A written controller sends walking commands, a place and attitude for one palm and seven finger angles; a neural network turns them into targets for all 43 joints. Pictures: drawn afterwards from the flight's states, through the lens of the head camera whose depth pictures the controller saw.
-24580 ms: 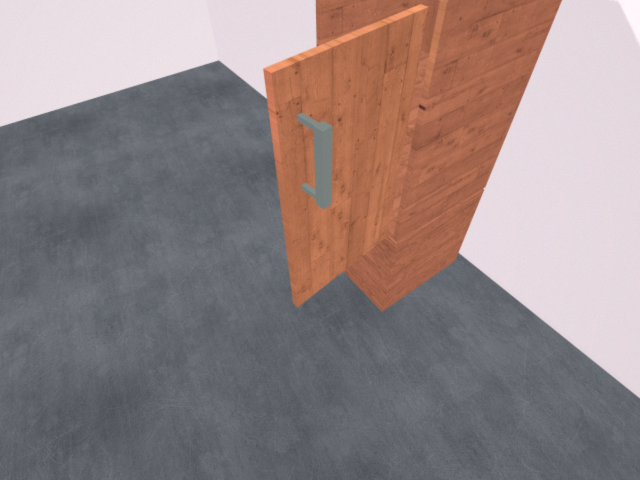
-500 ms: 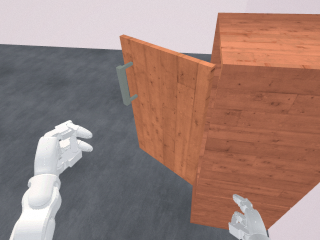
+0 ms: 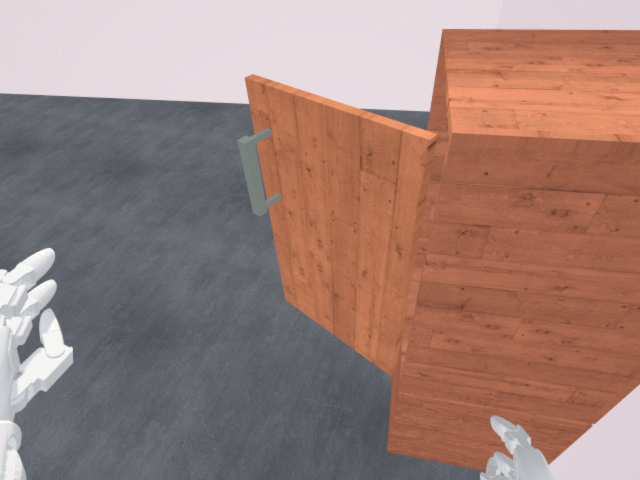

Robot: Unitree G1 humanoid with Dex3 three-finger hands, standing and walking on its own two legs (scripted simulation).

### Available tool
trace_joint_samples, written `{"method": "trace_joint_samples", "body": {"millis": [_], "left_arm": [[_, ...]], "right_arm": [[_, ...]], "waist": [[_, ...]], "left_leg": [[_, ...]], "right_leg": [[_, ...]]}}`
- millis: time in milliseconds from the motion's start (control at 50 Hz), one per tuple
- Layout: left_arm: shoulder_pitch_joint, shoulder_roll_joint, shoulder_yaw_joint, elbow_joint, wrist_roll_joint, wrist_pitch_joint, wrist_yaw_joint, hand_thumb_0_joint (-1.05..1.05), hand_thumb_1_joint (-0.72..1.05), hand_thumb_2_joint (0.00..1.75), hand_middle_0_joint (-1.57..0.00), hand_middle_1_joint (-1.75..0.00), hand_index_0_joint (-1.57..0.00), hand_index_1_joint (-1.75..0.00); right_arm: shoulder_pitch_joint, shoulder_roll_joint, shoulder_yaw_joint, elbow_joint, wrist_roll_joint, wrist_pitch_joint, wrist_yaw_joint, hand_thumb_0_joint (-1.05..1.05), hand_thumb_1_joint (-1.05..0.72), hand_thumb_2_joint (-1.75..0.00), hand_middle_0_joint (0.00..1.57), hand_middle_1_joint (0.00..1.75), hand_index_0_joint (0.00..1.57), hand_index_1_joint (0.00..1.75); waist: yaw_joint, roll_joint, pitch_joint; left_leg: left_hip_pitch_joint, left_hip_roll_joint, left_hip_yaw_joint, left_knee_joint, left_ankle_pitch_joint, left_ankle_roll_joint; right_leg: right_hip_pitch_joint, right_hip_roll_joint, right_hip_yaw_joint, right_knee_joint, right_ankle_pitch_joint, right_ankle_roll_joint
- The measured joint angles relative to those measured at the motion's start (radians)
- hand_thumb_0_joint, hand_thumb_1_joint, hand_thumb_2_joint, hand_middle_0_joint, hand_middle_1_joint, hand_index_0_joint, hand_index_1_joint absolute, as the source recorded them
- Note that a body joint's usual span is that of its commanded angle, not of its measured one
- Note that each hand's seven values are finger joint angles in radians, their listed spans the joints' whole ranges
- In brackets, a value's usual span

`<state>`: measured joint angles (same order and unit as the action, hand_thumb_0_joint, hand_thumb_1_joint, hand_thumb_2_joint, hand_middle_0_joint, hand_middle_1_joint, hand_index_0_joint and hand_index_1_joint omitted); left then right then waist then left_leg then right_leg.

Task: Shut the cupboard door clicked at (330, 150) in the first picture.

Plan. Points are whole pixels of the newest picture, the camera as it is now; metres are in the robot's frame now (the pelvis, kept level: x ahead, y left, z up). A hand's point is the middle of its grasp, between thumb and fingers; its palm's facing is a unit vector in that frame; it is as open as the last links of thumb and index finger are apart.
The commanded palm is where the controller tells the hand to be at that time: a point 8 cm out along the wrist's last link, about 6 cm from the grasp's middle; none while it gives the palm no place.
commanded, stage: draw the hand back to the body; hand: left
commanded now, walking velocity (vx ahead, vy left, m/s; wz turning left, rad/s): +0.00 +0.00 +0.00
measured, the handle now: (262, 173) +0.59 +0.19 +0.09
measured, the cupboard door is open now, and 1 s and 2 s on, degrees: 60 60 60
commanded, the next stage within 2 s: step back with the hand held close in 0.24 s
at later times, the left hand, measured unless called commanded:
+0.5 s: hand (80, 334) +0.20 +0.27 +0.15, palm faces +0.43 -0.79 -0.45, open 7.4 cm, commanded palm +0.15 +0.30 +0.17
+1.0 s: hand out of the picture +0.13 +0.32 +0.15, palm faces +0.44 -0.77 -0.47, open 7.4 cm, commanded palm +0.07 +0.34 +0.17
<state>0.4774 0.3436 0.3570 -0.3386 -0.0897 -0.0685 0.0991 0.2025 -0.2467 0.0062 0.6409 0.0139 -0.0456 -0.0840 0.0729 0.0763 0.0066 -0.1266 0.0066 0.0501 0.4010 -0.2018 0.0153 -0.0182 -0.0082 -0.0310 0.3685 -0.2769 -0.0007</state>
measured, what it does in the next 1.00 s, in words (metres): shifts its weight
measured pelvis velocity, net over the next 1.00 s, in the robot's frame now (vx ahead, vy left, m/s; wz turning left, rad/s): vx -0.07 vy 0.04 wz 0.01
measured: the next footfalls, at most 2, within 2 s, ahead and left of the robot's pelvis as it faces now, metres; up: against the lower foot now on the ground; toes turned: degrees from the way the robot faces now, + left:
right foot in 1.48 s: -0.14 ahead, -0.10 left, +0.00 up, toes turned +5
right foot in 1.84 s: -0.23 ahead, -0.06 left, +0.00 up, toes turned -1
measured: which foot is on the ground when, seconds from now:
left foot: down 0.00-1.00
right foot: down 0.00-1.00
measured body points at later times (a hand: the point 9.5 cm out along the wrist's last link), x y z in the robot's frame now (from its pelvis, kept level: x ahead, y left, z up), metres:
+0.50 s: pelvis +0.00 +0.00 +0.00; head +0.00 -0.02 +0.45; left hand +0.17 +0.31 +0.18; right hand +0.19 -0.22 -0.10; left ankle +0.02 +0.11 -0.74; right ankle -0.04 -0.12 -0.74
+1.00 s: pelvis -0.07 +0.04 -0.02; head -0.07 +0.05 +0.43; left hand +0.10 +0.35 +0.18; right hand +0.10 -0.20 -0.09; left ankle +0.02 +0.11 -0.74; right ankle -0.05 -0.12 -0.74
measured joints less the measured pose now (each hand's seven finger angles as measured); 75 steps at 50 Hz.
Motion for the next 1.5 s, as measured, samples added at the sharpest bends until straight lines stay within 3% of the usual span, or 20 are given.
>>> {"method": "trace_joint_samples", "body": {"millis": [160,400,600,740,880,980,1160,1240,1320,1360,1420,1460,1500], "left_arm": [[-0.023,-0.016,-0.029,-0.006,0.005,0.011,0.000,0.01,0.89,0.90,-0.22,-0.32,-0.23,-0.32],[-0.013,0.004,-0.007,-0.018,0.001,0.017,-0.009,0.01,0.89,0.90,-0.21,-0.30,-0.21,-0.31],[0.038,0.052,0.015,-0.065,0.011,-0.022,0.002,0.01,0.89,0.90,-0.21,-0.30,-0.21,-0.31],[0.070,0.103,0.038,-0.104,0.002,-0.033,0.012,0.01,0.89,0.90,-0.21,-0.30,-0.22,-0.31],[0.073,0.104,0.062,-0.122,0.014,-0.070,0.027,0.01,0.89,0.90,-0.21,-0.30,-0.22,-0.31],[0.051,0.085,0.078,-0.125,0.036,-0.104,0.031,0.01,0.89,0.90,-0.21,-0.30,-0.22,-0.31],[0.041,0.045,0.080,-0.144,0.046,-0.148,0.039,0.01,0.89,0.90,-0.21,-0.30,-0.21,-0.31],[0.026,0.032,0.057,-0.145,0.046,-0.159,0.054,0.01,0.89,0.90,-0.21,-0.30,-0.21,-0.31],[0.003,0.046,0.054,-0.139,0.049,-0.170,0.057,0.01,0.88,0.90,-0.21,-0.30,-0.21,-0.31],[-0.004,0.064,0.068,-0.138,0.051,-0.176,0.050,0.01,0.88,0.90,-0.21,-0.30,-0.21,-0.31],[0.010,0.110,0.103,-0.160,0.043,-0.186,0.034,0.01,0.88,0.90,-0.21,-0.30,-0.21,-0.31],[0.048,0.134,0.133,-0.181,0.032,-0.202,0.030,0.01,0.88,0.90,-0.21,-0.30,-0.21,-0.31],[0.075,0.132,0.148,-0.195,0.020,-0.220,0.032,0.01,0.89,0.90,-0.21,-0.30,-0.21,-0.31]], "right_arm": [[-0.027,0.016,0.010,-0.006,-0.006,-0.015,-0.001,0.02,-0.90,-0.90,0.20,0.30,0.20,0.30],[-0.019,0.028,0.019,-0.021,-0.006,0.009,0.008,0.02,-0.90,-0.90,0.20,0.30,0.20,0.30],[-0.040,-0.002,-0.016,-0.068,0.008,0.108,-0.001,0.02,-0.90,-0.90,0.20,0.30,0.20,0.30],[-0.033,0.002,-0.020,-0.109,0.015,0.129,-0.011,0.02,-0.90,-0.90,0.20,0.30,0.20,0.30],[-0.001,0.013,-0.008,-0.121,0.015,0.098,-0.011,0.02,-0.90,-0.90,0.20,0.30,0.20,0.30],[0.026,0.019,-0.003,-0.113,0.011,0.052,-0.009,0.02,-0.90,-0.90,0.20,0.30,0.20,0.30],[0.036,0.036,0.001,-0.054,-0.007,0.002,0.006,0.02,-0.90,-0.90,0.21,0.30,0.20,0.30],[0.027,0.035,0.001,-0.029,-0.015,-0.005,0.009,0.02,-0.90,-0.90,0.21,0.30,0.20,0.30],[0.012,0.032,-0.002,-0.029,-0.013,-0.009,0.003,0.02,-0.90,-0.90,0.21,0.30,0.20,0.30],[0.007,0.033,-0.006,-0.040,-0.012,-0.020,0.000,0.02,-0.90,-0.90,0.21,0.30,0.20,0.30],[0.013,0.043,-0.015,-0.050,-0.015,-0.035,0.006,0.02,-0.90,-0.90,0.21,0.30,0.20,0.30],[0.017,0.047,-0.015,-0.053,-0.015,-0.045,0.015,0.02,-0.90,-0.90,0.21,0.30,0.20,0.30],[0.002,0.044,-0.016,-0.045,-0.017,-0.051,0.021,0.02,-0.90,-0.90,0.21,0.30,0.20,0.30]], "waist": [[0.001,-0.014,0.002],[-0.005,-0.009,-0.004],[-0.043,-0.005,-0.026],[-0.064,-0.034,-0.024],[-0.071,-0.054,-0.024],[-0.076,-0.050,-0.016],[-0.041,-0.044,-0.006],[-0.038,-0.054,-0.010],[-0.060,-0.055,-0.002],[-0.083,-0.042,0.007],[-0.103,-0.035,-0.001],[-0.099,-0.045,-0.022],[-0.076,-0.047,-0.027]], "left_leg": [[0.001,0.001,-0.002,-0.004,0.001,-0.002],[-0.009,0.006,0.003,0.002,-0.009,-0.003],[-0.139,0.010,0.019,0.085,-0.030,0.016],[-0.178,0.000,0.041,0.096,-0.009,0.037],[-0.231,-0.004,0.034,0.128,0.014,0.057],[-0.286,-0.013,0.004,0.177,0.022,0.066],[-0.341,-0.009,-0.012,0.228,-0.037,0.047],[-0.353,-0.012,-0.008,0.225,-0.061,0.029],[-0.363,-0.006,-0.009,0.204,-0.011,0.049],[-0.370,0.005,-0.021,0.183,0.042,0.068],[-0.394,0.024,-0.026,0.156,0.111,0.071],[-0.419,0.029,-0.011,0.141,0.138,0.063],[-0.442,0.039,0.011,0.137,0.154,0.052]], "right_leg": [[0.001,0.001,-0.002,-0.003,0.000,-0.002],[-0.003,0.006,0.004,-0.013,0.000,-0.002],[-0.131,0.004,0.021,0.050,-0.002,0.020],[-0.186,-0.009,0.041,0.083,0.014,0.038],[-0.233,-0.013,0.033,0.112,0.037,0.047],[-0.263,0.004,0.049,0.172,0.007,0.033],[-0.304,0.018,0.050,0.199,0.031,0.028],[-0.316,0.015,0.057,0.185,0.062,0.037],[-0.333,0.026,0.060,0.193,0.028,0.034],[-0.345,0.053,0.061,0.253,-0.018,0.024],[-0.307,0.089,0.044,0.308,-0.075,0.007],[-0.249,0.092,0.034,0.255,-0.098,-0.005],[-0.224,0.091,0.050,0.186,-0.074,0.005]]}}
